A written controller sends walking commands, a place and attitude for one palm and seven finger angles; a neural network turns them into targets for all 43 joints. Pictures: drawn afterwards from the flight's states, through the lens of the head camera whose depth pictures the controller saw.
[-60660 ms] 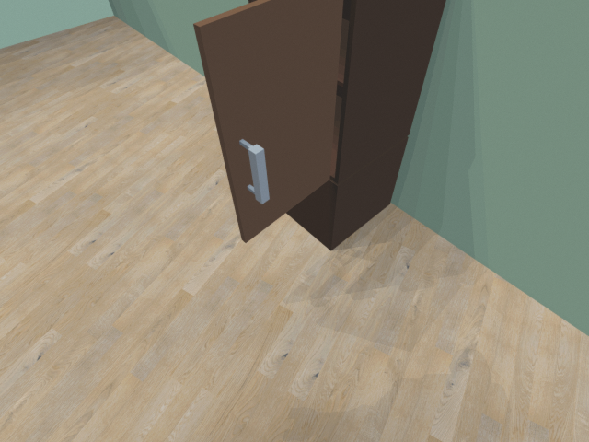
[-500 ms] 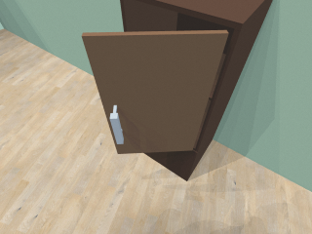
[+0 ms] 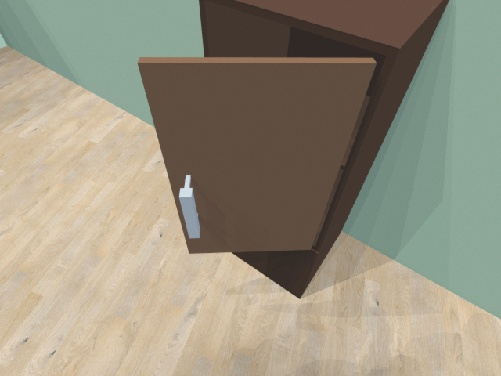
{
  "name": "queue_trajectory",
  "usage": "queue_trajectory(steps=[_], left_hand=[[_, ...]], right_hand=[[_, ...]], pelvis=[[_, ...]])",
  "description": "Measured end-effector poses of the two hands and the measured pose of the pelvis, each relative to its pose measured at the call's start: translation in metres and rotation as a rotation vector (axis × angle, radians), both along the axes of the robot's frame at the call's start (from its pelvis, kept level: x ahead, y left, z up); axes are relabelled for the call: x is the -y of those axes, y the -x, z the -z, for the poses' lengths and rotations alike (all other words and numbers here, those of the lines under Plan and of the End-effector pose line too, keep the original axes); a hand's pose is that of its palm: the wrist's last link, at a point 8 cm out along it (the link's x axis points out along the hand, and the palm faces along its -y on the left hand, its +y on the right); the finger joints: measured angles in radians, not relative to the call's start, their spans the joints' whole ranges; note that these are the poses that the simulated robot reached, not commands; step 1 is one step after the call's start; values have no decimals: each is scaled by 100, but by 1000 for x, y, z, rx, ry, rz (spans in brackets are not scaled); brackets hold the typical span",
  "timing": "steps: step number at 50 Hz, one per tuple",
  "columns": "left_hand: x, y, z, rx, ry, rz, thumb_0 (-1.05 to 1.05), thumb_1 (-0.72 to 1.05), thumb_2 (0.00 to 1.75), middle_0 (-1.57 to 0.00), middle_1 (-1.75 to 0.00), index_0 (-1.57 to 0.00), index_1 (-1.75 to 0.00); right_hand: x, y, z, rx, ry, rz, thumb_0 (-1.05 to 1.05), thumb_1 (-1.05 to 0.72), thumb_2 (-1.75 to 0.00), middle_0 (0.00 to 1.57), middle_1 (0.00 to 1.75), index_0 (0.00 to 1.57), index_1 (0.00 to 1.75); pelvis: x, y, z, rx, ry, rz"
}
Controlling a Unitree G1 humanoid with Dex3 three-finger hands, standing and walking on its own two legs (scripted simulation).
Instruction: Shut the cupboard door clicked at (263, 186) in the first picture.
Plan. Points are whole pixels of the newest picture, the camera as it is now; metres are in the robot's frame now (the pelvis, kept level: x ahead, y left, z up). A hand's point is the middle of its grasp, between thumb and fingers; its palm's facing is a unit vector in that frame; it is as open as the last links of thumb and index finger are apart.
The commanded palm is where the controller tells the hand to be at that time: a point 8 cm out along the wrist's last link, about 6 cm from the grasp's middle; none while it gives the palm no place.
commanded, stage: raise the hand and make a fist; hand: left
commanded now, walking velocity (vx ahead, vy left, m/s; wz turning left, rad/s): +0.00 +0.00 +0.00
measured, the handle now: (191, 207) +0.47 +0.17 -0.08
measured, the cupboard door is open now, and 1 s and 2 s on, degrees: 39 39 39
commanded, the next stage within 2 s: bring the fist close to the handle in 1.90 s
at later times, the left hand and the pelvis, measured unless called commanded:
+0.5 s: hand out of the picture +0.10 +0.18 -0.09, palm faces +0.24 -0.97 -0.08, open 5.7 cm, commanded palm +0.11 +0.22 -0.07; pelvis -0.06 -0.04 -0.13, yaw +3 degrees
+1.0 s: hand (142, 360) +0.16 +0.19 -0.08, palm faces +0.09 -1.00 -0.02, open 3.5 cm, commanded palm +0.13 +0.24 -0.07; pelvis -0.05 -0.01 -0.13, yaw +1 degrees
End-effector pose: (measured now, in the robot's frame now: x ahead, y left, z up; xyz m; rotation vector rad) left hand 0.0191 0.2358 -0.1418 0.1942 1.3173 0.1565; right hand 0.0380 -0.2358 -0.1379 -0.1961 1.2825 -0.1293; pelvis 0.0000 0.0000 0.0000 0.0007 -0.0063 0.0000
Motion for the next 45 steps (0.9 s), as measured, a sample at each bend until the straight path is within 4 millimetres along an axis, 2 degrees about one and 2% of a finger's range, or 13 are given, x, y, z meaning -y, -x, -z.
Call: queue_trajectory(steps=[2, 7, 10, 12, 14, 20, 23, 26, 29, 31, 34, 38, 45], left_hand=[[-10, -32, -19, 199, -18, -86, 1, 90, 90, -20, -30, -20, -30], [-9, -128, -119, 892, -76, -83, 2, 91, 90, -22, -33, -22, -33], [4, -156, -146, 1166, -15, -31, 1, 91, 90, -25, -36, -25, -36], [14, -155, -143, 1295, 55, 19, 1, 91, 90, -27, -39, -28, -39], [21, -141, -124, 1355, 109, 64, 0, 91, 90, -30, -42, -31, -42], [16, -63, -38, 1142, 106, -27, 1, 90, 90, -41, -54, -42, -53], [8, -46, -40, 1179, 15, -40, 2, 90, 90, -47, -59, -47, -59], [8, -58, -69, 1362, -30, 32, 2, 90, 90, -52, -65, -52, -65], [19, -87, -93, 1490, 21, 150, 2, 90, 90, -57, -71, -57, -71], [26, -108, -92, 1459, 97, 200, 2, 90, 90, -60, -75, -61, -75], [31, -130, -71, 1264, 205, 179, 1, 90, 90, -66, -81, -67, -81], [19, -128, -56, 1091, 176, 52, 1, 90, 90, -73, -89, -74, -89], [-11, -110, -83, 1307, 0, 30, 2, 90, 90, -86, -103, -86, -103]], right_hand=[[5, -11, -7, 109, 38, -4, 0, -91, -90, 20, 30, 20, 30], [15, -56, -22, 453, 39, -36, 1, -90, -90, 20, 30, 20, 30], [20, -84, -25, 593, 22, -57, 1, -90, -90, 20, 30, 20, 30], [23, -101, -25, 654, 22, -86, 1, -90, -90, 20, 30, 20, 30], [26, -114, -22, 693, 27, -126, 1, -90, -90, 20, 30, 20, 30], [32, -146, 6, 753, 53, -250, 1, -90, -90, 20, 30, 20, 30], [26, -153, 26, 765, 48, -283, 1, -90, -90, 20, 30, 20, 30], [16, -150, 47, 757, 24, -287, 1, -90, -90, 20, 30, 20, 30], [6, -137, 65, 729, -12, -250, 1, -90, -90, 20, 30, 20, 30], [2, -123, 73, 693, -36, -197, 1, -90, -90, 20, 30, 21, 30], [2, -100, 76, 620, -52, -115, 1, -90, -90, 20, 30, 21, 30], [11, -74, 68, 538, -21, -43, 1, -90, -90, 20, 30, 21, 30], [24, -65, 63, 480, 71, -102, 1, -90, -90, 20, 30, 20, 30]], pelvis=[[2, 3, 4, 4, 0, -6], [5, 5, 15, -34, -19, -34], [10, 15, 28, -98, -12, -31], [16, 22, 41, -152, -17, -20], [24, 30, 57, -194, -24, -14], [37, 48, 104, -270, 0, -38], [40, 54, 123, -288, 23, -48], [42, 59, 135, -297, 41, -52], [42, 62, 141, -302, 52, -52], [41, 63, 139, -305, 49, -48], [38, 60, 131, -308, 37, -41], [31, 50, 116, -311, 21, -23], [17, 46, 116, -327, 39, -26]])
